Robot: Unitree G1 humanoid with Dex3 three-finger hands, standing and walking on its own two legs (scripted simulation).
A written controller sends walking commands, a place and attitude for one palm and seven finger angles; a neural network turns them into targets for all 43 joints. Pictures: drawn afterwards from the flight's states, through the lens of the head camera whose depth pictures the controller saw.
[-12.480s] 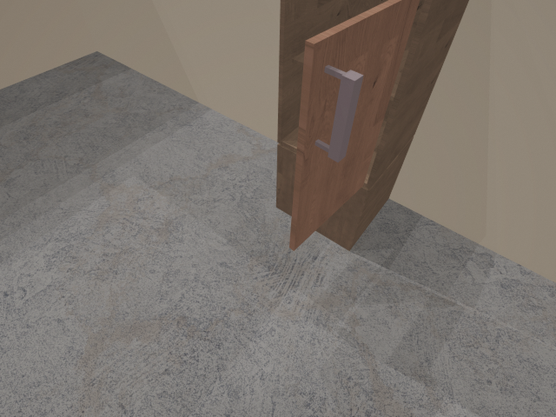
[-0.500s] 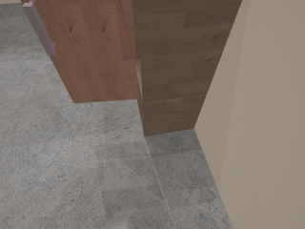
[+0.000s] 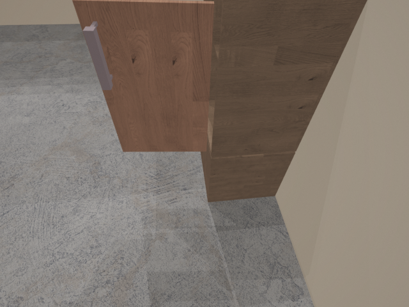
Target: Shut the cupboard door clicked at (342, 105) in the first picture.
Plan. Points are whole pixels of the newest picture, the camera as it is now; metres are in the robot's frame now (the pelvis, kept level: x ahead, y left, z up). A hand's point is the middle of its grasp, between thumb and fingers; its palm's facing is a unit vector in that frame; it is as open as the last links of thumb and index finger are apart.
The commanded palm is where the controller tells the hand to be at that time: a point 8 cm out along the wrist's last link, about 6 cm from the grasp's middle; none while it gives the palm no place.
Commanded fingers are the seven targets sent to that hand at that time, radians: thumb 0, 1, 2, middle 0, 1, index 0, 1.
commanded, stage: take the last steps up to it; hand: left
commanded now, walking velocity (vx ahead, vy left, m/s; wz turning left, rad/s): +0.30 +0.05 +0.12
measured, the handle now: (101, 57) +0.73 +0.34 +0.10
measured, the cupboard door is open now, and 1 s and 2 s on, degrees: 85 85 85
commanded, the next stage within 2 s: come to a stop and stand still in 0.56 s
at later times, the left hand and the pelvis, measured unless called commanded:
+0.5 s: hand out of the picture +0.03 +0.15 -0.17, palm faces +0.20 -0.97 -0.14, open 7.4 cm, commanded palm none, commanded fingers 0.00 0.90 0.90 -0.20 -0.30 -0.20 -0.30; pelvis +0.13 +0.02 -0.01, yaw +6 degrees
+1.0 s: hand (112, 249) +0.28 +0.25 -0.18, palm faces +0.08 -0.96 -0.26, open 7.3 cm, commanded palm none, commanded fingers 0.00 0.90 0.90 -0.20 -0.30 -0.20 -0.30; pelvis +0.23 +0.05 -0.02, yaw +3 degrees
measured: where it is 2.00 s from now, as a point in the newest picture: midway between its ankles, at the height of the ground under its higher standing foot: outside the picture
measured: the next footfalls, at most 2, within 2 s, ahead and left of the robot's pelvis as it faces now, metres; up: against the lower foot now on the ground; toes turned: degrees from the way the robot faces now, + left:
right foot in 0.08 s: +0.05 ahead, -0.12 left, +0.00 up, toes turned -4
left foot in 0.54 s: +0.26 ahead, +0.15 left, +0.00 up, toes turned +12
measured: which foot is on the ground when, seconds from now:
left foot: down 0.00-0.10, up 0.12-0.52, down 0.54-0.98, up 1.00-1.00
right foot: up 0.00-0.06, down 0.08-0.54, up 0.56-0.92, down 0.94-1.00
